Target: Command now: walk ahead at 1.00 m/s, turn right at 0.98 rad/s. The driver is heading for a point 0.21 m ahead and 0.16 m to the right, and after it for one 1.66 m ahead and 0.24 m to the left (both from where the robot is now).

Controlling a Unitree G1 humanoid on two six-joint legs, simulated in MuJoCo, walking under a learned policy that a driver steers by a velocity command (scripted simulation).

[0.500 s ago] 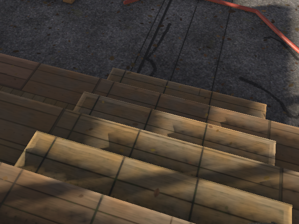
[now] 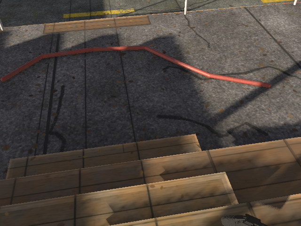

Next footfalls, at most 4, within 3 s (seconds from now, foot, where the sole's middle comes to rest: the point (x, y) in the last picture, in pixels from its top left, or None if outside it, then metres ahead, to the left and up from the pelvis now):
0.16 left None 0.29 0.16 -0.86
0.50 right None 0.34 -0.06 -0.86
0.80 left None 0.30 0.25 -0.86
1.28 right None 0.54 0.10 -1.01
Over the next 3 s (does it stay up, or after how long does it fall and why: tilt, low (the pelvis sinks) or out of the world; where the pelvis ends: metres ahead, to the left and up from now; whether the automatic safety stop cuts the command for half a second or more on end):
stays up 0.94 0.14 -0.43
